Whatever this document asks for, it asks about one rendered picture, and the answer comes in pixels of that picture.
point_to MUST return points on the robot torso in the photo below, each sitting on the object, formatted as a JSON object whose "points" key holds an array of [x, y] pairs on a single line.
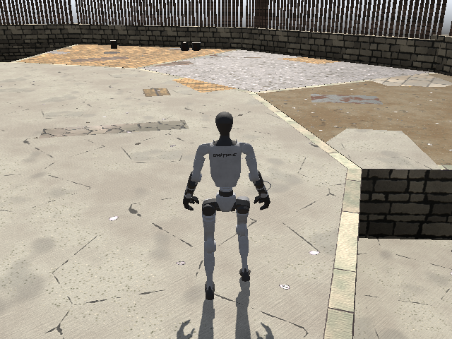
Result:
{"points": [[225, 169]]}

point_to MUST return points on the robot left hand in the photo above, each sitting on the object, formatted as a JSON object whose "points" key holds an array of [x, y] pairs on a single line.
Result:
{"points": [[192, 200]]}

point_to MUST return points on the robot right forearm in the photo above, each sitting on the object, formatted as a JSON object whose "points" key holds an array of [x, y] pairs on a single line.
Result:
{"points": [[260, 187]]}

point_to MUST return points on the right robot upper arm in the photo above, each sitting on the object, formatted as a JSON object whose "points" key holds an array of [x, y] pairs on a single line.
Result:
{"points": [[247, 149]]}

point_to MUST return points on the robot right hand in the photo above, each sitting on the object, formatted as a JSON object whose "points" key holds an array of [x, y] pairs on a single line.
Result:
{"points": [[266, 201]]}

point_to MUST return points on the left robot upper arm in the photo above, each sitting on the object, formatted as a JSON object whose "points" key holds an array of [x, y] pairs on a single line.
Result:
{"points": [[202, 150]]}

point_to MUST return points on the left robot shin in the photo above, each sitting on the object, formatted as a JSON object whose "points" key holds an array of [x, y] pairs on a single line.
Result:
{"points": [[209, 263]]}

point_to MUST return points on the robot left forearm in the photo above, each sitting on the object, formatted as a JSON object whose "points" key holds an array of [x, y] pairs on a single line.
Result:
{"points": [[190, 188]]}

